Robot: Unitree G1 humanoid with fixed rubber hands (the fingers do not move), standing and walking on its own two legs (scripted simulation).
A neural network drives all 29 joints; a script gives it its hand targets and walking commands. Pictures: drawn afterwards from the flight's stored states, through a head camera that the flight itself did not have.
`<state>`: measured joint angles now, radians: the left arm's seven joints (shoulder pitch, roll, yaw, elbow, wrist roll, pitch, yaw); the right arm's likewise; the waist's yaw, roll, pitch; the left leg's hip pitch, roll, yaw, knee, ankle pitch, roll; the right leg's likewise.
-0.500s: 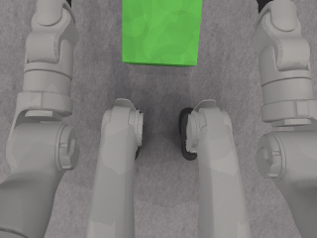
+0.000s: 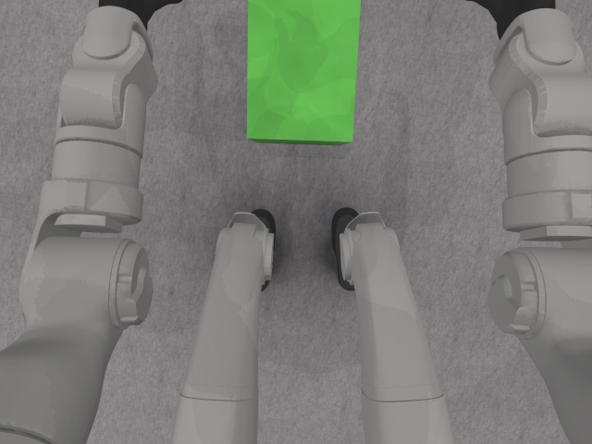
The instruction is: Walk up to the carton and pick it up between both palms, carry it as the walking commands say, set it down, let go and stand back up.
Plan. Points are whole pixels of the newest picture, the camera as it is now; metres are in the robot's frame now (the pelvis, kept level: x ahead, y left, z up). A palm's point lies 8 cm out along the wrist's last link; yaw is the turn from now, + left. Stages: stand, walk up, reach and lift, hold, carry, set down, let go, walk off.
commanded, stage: set down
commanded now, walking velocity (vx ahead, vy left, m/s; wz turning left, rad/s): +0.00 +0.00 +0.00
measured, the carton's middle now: (301, 79) +0.54 +0.01 -0.51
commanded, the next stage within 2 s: let go in 0.20 s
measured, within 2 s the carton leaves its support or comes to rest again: neither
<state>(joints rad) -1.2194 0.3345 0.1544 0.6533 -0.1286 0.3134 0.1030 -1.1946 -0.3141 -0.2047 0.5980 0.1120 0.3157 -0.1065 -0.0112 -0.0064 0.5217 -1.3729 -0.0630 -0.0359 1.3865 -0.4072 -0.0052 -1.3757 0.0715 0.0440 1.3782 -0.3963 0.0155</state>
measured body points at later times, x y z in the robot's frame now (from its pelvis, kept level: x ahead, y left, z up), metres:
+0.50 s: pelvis +0.07 -0.01 +0.09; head +0.34 -0.02 +0.45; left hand +0.50 +0.19 -0.04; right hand +0.50 -0.20 -0.04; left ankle +0.12 +0.11 -0.58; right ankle +0.12 -0.11 -0.58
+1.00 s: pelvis +0.15 +0.00 +0.16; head +0.24 +0.01 +0.60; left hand +0.35 +0.23 +0.07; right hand +0.35 -0.23 +0.08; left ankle +0.12 +0.11 -0.58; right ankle +0.12 -0.11 -0.58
